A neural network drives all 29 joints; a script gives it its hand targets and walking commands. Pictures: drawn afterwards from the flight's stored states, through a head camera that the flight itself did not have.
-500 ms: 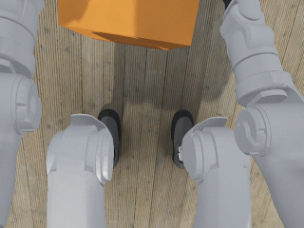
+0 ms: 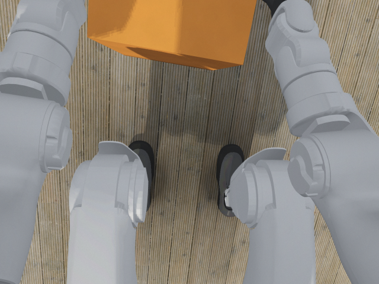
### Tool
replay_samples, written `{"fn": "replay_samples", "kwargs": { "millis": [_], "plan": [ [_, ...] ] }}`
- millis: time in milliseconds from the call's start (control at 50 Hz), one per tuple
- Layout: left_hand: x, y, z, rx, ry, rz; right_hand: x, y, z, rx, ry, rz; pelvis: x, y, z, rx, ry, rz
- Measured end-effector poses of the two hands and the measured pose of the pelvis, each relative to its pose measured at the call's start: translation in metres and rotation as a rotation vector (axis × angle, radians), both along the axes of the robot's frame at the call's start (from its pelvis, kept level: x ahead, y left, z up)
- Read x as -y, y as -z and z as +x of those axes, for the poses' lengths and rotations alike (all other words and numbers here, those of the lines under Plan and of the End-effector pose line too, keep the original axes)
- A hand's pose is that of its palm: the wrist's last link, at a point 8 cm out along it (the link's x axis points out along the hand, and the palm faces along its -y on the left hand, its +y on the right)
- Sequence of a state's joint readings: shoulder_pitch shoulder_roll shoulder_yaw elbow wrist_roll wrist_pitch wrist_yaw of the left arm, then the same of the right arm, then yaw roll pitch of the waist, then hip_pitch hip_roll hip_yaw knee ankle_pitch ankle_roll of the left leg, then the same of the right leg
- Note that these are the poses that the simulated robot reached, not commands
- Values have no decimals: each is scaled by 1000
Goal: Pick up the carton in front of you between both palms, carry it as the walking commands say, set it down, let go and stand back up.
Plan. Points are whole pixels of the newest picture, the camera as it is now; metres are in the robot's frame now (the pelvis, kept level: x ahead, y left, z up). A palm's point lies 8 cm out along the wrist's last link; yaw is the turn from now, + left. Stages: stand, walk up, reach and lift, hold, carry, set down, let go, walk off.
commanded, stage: reach and lift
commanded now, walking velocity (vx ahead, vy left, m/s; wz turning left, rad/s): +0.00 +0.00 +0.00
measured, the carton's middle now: out of the picture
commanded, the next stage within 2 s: none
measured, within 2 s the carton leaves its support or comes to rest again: leaves its support in 0.32 s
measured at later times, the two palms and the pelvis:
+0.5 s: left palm out of the picture +0.54 +0.20 -0.12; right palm out of the picture +0.55 -0.10 -0.11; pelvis +0.01 +0.00 +0.00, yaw +1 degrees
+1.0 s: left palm out of the picture +0.49 +0.20 +0.06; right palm out of the picture +0.50 -0.10 +0.07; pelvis +0.00 -0.02 +0.12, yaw +4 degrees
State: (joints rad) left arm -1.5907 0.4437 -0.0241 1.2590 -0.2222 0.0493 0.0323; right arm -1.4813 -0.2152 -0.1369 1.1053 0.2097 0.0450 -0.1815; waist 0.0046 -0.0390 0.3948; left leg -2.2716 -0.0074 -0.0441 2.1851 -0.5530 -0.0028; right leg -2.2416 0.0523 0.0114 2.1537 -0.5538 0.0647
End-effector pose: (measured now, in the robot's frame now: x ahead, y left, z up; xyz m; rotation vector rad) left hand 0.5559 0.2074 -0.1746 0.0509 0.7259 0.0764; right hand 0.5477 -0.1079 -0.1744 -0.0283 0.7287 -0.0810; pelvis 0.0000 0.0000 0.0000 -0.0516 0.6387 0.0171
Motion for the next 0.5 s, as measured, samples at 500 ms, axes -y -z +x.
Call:
{"fn": "replay_samples", "kwargs": {
  "millis": [500],
  "plan": [
    [11,-52,-19,26,-36,-30,-5,-65,-2,45,77,9,2,-2,9,-54,-18,3]
  ]
}}
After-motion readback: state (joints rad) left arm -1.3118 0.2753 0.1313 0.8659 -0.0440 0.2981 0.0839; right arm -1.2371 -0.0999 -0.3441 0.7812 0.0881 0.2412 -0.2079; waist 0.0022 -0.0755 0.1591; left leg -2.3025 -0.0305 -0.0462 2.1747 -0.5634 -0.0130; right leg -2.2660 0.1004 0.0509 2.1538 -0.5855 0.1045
